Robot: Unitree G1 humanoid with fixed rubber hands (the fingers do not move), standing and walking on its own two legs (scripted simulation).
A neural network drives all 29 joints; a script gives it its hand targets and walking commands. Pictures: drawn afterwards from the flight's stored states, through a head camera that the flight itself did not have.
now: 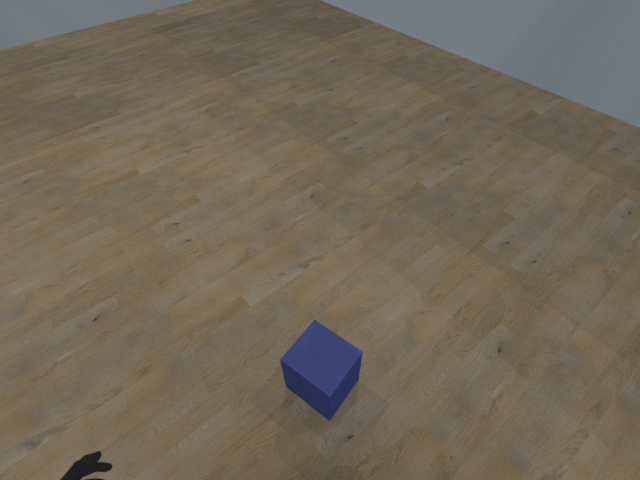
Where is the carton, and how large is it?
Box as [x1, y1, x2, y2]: [280, 320, 362, 420]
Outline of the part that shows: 314,320 280,360 286,386 329,420 358,379 362,352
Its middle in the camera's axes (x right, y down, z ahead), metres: +0.00 +0.38 +1.15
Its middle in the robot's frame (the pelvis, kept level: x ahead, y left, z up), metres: +0.53 +0.04 -0.65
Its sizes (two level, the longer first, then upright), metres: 0.171 0.155 0.202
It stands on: the floor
